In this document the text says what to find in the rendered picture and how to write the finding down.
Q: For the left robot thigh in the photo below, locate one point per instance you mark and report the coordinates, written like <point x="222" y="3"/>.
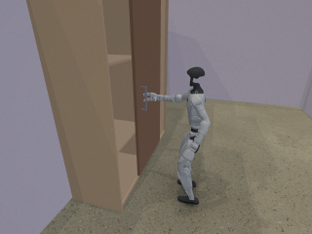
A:
<point x="180" y="167"/>

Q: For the left robot forearm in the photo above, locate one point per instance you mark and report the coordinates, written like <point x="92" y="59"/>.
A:
<point x="200" y="135"/>

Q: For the right robot forearm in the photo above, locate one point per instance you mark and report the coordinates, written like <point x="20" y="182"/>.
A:
<point x="166" y="98"/>

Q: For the left robot upper arm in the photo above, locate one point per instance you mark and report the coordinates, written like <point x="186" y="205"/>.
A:
<point x="200" y="109"/>

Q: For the robot left shin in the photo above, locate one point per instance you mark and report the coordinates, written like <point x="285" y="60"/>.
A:
<point x="186" y="182"/>

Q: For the right robot hand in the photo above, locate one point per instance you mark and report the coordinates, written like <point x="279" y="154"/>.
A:
<point x="152" y="97"/>

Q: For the right robot upper arm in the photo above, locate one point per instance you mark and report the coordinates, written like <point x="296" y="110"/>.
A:
<point x="180" y="98"/>

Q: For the left robot hand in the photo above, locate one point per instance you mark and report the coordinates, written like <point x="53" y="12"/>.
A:
<point x="186" y="155"/>

